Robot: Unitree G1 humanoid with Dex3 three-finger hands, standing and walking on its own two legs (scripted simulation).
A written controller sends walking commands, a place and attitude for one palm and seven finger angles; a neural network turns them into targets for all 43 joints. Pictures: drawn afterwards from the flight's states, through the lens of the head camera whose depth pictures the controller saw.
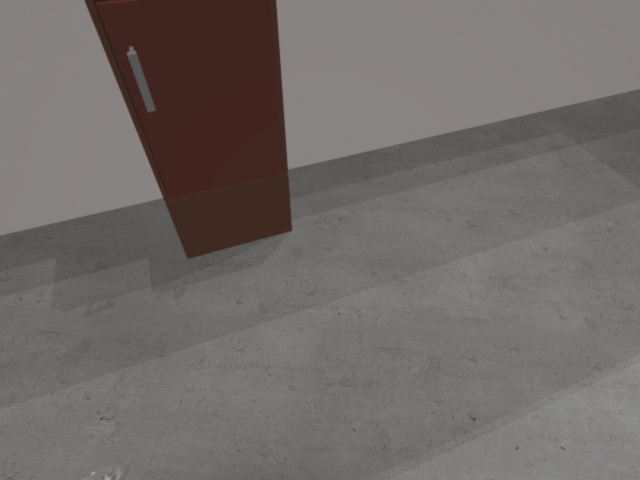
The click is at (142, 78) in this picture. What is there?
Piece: cupboard door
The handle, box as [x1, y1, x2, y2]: [127, 46, 155, 111]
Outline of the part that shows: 129,46 130,51 127,52 127,55 147,111 155,110 136,52 132,46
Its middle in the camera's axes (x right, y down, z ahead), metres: -0.47 -0.41 +1.00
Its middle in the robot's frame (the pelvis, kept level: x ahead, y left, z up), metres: +1.00 +0.52 +0.00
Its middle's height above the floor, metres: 0.77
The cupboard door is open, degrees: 0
